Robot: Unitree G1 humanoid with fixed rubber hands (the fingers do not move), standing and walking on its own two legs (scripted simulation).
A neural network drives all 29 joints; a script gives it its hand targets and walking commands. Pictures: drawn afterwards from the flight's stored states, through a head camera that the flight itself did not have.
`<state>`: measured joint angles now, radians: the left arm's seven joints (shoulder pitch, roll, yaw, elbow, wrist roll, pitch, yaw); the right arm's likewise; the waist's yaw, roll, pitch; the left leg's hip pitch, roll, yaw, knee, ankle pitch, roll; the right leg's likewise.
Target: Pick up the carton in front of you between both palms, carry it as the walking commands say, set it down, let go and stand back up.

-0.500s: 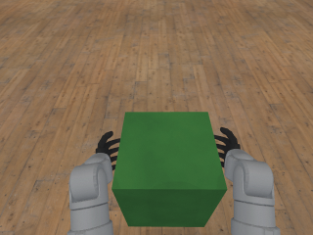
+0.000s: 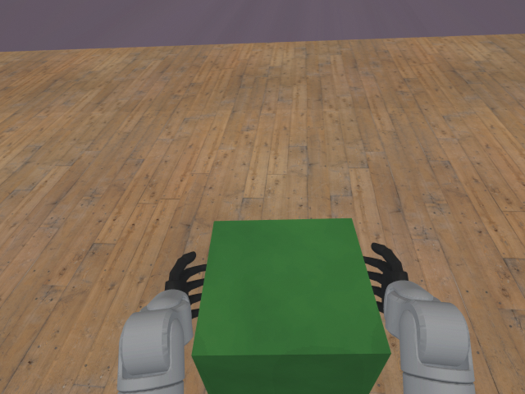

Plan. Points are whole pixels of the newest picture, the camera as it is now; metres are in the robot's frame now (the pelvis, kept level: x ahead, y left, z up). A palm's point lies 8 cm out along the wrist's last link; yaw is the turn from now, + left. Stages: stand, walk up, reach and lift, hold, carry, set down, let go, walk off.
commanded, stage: carry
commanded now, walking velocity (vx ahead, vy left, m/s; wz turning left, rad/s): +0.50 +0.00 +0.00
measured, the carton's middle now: (284, 322) +0.26 +0.00 +0.00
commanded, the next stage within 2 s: none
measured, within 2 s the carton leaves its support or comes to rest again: neither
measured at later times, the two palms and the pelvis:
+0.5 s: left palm (201, 167) +0.59 +0.17 +0.06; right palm (339, 163) +0.57 -0.13 +0.07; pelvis +0.32 +0.04 +0.00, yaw -5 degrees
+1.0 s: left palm (235, 93) +0.91 +0.11 +0.08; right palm (339, 89) +0.92 -0.18 +0.07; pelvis +0.65 -0.03 +0.00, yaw +0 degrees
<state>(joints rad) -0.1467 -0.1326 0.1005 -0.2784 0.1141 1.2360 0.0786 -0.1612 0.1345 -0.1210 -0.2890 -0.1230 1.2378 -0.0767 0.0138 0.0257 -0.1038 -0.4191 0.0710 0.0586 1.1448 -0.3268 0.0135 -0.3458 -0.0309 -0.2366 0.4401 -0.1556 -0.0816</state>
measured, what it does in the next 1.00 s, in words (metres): walks ahead: left foot, then right foot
